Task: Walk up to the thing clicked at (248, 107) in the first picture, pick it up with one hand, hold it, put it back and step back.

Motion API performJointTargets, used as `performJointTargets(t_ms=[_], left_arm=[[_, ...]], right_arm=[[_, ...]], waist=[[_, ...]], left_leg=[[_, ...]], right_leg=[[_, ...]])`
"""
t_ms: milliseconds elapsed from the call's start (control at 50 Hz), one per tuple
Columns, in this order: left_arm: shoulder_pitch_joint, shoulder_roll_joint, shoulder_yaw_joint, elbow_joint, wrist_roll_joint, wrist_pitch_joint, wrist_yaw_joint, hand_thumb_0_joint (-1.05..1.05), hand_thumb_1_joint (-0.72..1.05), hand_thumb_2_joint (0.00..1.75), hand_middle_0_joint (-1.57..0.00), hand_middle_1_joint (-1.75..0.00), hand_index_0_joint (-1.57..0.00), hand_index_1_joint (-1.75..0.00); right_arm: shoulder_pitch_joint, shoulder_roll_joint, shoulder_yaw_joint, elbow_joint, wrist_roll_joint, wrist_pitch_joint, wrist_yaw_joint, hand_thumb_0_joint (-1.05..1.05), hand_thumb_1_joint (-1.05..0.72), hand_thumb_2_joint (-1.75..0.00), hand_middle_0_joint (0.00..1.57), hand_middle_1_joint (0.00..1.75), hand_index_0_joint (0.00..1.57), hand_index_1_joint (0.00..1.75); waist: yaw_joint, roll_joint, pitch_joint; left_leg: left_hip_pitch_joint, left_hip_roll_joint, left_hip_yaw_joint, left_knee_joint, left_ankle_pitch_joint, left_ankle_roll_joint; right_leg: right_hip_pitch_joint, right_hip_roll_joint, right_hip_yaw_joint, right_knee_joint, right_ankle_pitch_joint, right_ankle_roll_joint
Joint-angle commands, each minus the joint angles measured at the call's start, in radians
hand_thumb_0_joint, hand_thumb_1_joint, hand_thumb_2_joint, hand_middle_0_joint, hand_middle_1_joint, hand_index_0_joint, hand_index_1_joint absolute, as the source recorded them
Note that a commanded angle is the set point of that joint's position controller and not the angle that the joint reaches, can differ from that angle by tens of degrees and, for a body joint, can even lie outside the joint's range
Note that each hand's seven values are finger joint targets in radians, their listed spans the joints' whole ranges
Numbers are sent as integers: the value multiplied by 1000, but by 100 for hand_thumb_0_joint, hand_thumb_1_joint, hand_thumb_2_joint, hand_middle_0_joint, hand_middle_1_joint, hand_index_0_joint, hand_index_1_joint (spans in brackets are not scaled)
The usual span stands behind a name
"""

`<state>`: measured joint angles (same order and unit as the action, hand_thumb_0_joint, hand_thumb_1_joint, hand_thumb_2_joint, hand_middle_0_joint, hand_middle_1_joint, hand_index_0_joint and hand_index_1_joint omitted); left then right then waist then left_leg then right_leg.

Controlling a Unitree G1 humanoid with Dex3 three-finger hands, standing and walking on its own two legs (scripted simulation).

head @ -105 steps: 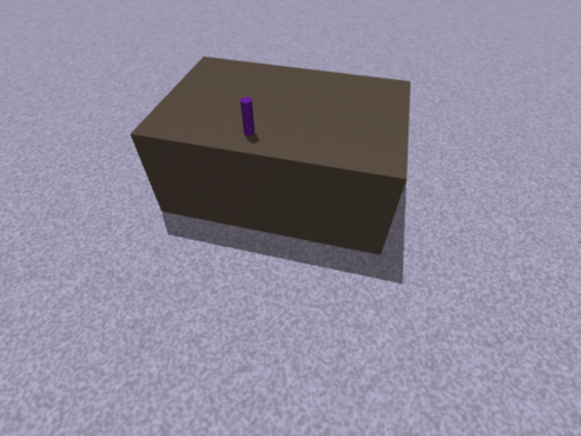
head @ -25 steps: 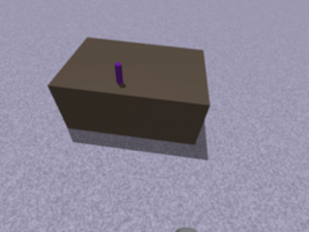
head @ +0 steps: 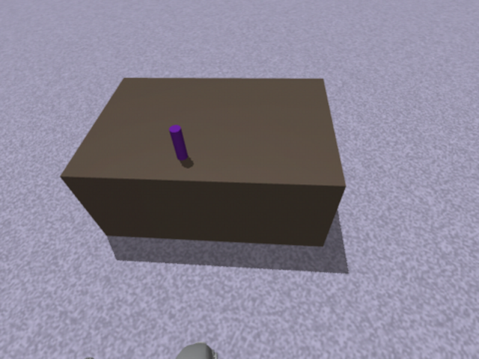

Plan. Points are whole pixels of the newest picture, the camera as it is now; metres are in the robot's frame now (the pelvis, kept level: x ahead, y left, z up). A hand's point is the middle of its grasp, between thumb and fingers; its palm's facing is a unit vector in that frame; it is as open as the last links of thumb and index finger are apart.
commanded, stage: walk up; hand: left
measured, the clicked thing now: (178, 143) +0.86 +0.27 -0.25
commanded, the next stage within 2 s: none
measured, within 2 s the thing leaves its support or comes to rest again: neither
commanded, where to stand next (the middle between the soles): +0.42 +0.09 m, yaw -2 degrees
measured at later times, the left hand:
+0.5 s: hand (87, 292) +0.27 +0.35 -0.13, palm faces -0.13 -0.91 -0.39, open 7.4 cm
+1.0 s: hand (88, 249) +0.39 +0.41 -0.17, palm faces -0.07 -0.92 -0.38, open 7.4 cm
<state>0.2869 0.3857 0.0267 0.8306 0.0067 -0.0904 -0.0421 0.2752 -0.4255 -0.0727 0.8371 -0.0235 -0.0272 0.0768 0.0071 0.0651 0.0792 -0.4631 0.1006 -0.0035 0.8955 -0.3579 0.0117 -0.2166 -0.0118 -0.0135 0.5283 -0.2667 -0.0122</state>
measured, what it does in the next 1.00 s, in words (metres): walks ahead: left foot, then right foot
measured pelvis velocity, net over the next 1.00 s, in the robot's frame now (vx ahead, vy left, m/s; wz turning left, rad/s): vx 0.33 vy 0.13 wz -0.05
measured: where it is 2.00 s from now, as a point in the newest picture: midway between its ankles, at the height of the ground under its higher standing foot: (222, 321)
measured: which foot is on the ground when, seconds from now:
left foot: up 0.00-0.10, down 0.12-0.58, up 0.60-0.88, down 0.90-1.00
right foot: down 0.00-0.14, up 0.16-0.54, down 0.56-0.92, up 0.94-1.00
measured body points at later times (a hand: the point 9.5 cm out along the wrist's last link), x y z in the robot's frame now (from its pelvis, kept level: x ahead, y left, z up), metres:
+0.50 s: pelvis +0.18 +0.08 +0.00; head +0.21 +0.07 +0.45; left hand +0.28 +0.40 -0.10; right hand +0.18 -0.25 -0.11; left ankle +0.16 +0.17 -0.73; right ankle +0.27 -0.06 -0.71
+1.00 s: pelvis +0.33 +0.13 -0.02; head +0.36 +0.15 +0.43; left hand +0.39 +0.46 -0.14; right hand +0.40 -0.19 -0.11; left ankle +0.41 +0.25 -0.73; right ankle +0.30 -0.03 -0.70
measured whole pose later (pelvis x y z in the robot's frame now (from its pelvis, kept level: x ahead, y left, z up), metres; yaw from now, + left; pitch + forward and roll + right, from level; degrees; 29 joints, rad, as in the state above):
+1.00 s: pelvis +0.33 +0.13 -0.02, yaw -3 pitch -2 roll -1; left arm 0.27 0.44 0.02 0.90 0.00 -0.01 0.00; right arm 0.22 -0.39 -0.05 0.88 -0.02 -0.05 0.03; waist 0.02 -0.04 0.10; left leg -0.40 0.06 0.06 0.69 -0.25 0.01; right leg -0.34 -0.04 0.04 0.92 -0.52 -0.02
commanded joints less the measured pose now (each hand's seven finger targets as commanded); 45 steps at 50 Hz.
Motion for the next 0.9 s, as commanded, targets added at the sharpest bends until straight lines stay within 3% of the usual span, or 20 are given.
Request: performJointTargets(t_ms=[0, 60, 100, 120, 140, 180, 240, 340, 440, 500, 520, 540, 560, 580, 640, 680, 740, 800, 860, 880], left_arm=[[18, 322, 109, -77, 5, -28, 21, 0, 90, 90, -20, -30, -20, -30], [-54, 331, 102, -79, 3, -21, 21, 0, 90, 90, -20, -30, -20, -30], [-13, 242, 70, -74, 16, -12, 25, 0, 90, 90, -20, -30, -20, -30], [29, 163, 51, -81, -6, -12, 26, 0, 90, 90, -20, -30, -20, -30], [24, 254, 73, -62, -2, -6, 44, 0, 90, 90, -20, -30, -20, -30], [43, 285, 71, -21, -11, -5, 43, 0, 90, 90, -20, -30, -20, -30], [125, 271, 75, 40, -14, -2, 24, 0, 90, 90, -20, -30, -20, -30], [16, 228, 70, -15, 3, 7, 4, 0, 90, 90, -20, -30, -20, -30], [-17, 207, 75, -30, 2, 1, 3, 0, 90, 90, -20, -30, -20, -30], [92, 211, 88, 3, 2, -13, 20, 0, 90, 90, -20, -30, -20, -30], [170, 252, 105, 17, 5, -20, 31, 0, 90, 90, -20, -30, -20, -30], [229, 345, 133, 12, 12, -29, 43, 0, 90, 90, -20, -30, -20, -30], [181, 385, 130, -12, -2, -26, 44, 0, 90, 90, -20, -30, -20, -30], [136, 369, 122, -22, -14, -22, 43, 0, 90, 90, -20, -30, -20, -30], [56, 310, 104, -47, -12, -23, 44, 0, 90, 90, -20, -30, -20, -30], [38, 303, 101, -55, -5, -28, 39, 0, 90, 90, -20, -30, -20, -30], [27, 306, 102, -66, 5, -24, 34, 0, 90, 90, -20, -30, -20, -30], [-1, 285, 84, -71, 10, -8, 36, 0, 90, 90, -20, -30, -20, -30], [-37, 232, 56, -71, -1, 24, 42, 0, 90, 90, -20, -30, -20, -30], [4, 175, 36, -66, -5, 32, 43, 0, 90, 90, -20, -30, -20, -30]], right_arm=[[-14, -158, -62, -85, -1, -27, 8, 0, -90, -90, 20, 30, 20, 30], [74, -172, -81, -56, -5, -39, 7, 0, -90, -90, 20, 30, 20, 30], [237, -243, -111, -3, -13, -47, -10, 0, -90, -90, 20, 30, 20, 30], [286, -330, -129, -17, -21, -58, -19, 0, -90, -90, 20, 30, 20, 30], [214, -362, -128, -46, 11, -58, -18, 0, -90, -90, 20, 30, 20, 30], [75, -291, -100, -80, 19, -54, -28, 0, -90, -90, 20, 30, 20, 30], [35, -240, -71, -84, 17, -63, -35, 0, -90, -90, 20, 30, 20, 30], [101, -251, -70, -86, 10, -60, -33, 0, -90, -90, 20, 30, 20, 30], [95, -244, -64, -104, 12, -46, -30, 0, -90, -90, 20, 30, 20, 30], [70, -216, -49, -124, 19, -33, -31, 0, -90, -90, 20, 30, 20, 30], [78, -170, -32, -134, 24, -35, -32, 0, -90, -90, 20, 30, 20, 30], [105, -102, -9, -155, 25, -38, -32, 0, -90, -90, 20, 30, 20, 30], [105, -181, -27, -137, 17, -20, -38, 0, -90, -90, 20, 30, 20, 30], [82, -226, -45, -115, 8, -9, -46, 0, -90, -90, 20, 30, 20, 30], [111, -213, -45, -67, 17, -11, -33, 0, -90, -90, 20, 30, 20, 30], [143, -199, -50, -38, 11, -10, -22, 0, -90, -90, 20, 30, 20, 30], [88, -170, -48, -45, 4, -10, -12, 0, -90, -90, 20, 30, 20, 30], [45, -141, -41, -31, 9, -21, -27, 0, -90, -90, 20, 30, 20, 30], [107, -150, -43, 20, 9, -44, -56, 0, -90, -90, 20, 30, 20, 30], [135, -216, -56, 30, 1, -52, -66, 0, -90, -90, 20, 30, 20, 30]], waist=[[22, -222, -17], [-64, -179, -44], [-150, 41, -95], [-157, 313, -92], [-125, 214, -66], [-47, 67, 34], [-10, 138, -7], [-45, 98, -11], [-37, 65, -18], [37, -31, -80], [80, -134, -125], [95, -349, -172], [77, -246, -118], [54, -146, -38], [10, -159, 21], [-4, -207, 3], [5, -254, 12], [8, -247, -17], [-50, -116, -102], [-56, 59, -133]], left_leg=[[56, 4, 32, -191, 90, -5], [297, -21, 76, -271, 175, 4], [553, -26, 7, -320, -10, 36], [559, 224, -454, -603, -352, 121], [457, 346, -694, -702, -419, 232], [271, 272, -471, -684, -325, 197], [249, 167, -214, -638, -26, 167], [325, 187, -155, -621, 135, 238], [288, 143, -89, -554, 219, 197], [211, 97, -18, -331, 335, 146], [127, 42, 24, -139, 323, 105], [-86, -67, 79, 135, 11, 45], [-204, -97, 4, 230, -197, 32], [-204, -40, -68, 265, -205, 28], [-159, 5, -82, 181, -64, 15], [-88, 4, -39, 105, -5, -5], [-28, 6, 20, -40, 31, -19], [122, -25, 70, -174, 130, -24], [349, -89, 103, -365, 250, -8], [412, 33, -48, -439, 303, 25]], right_leg=[[-79, -214, 186, -217, -30, -204], [-232, -200, 148, -124, -153, -160], [-417, -103, 83, 226, -152, -106], [-556, 73, -22, 575, -220, -46], [-556, 53, 83, 689, -306, -54], [-493, -19, 133, 700, -161, -51], [-363, -58, 65, 546, -77, -23], [-337, -69, -14, 295, -85, -2], [-198, -20, -59, 129, 13, -19], [70, 35, -84, -30, 91, -34], [216, -15, 16, -82, 56, -62], [357, -294, 427, -170, -40, -145], [295, -429, 676, -271, -211, -266], [168, -442, 639, -267, -247, -296], [57, -301, 356, -266, -105, -227], [-2, -253, 234, -239, -3, -218], [-74, -223, 145, -236, -17, -217], [-152, -210, 76, -132, 186, -196], [-202, -143, 9, 135, 207, -128], [-263, -74, -38, 288, 63, -77]])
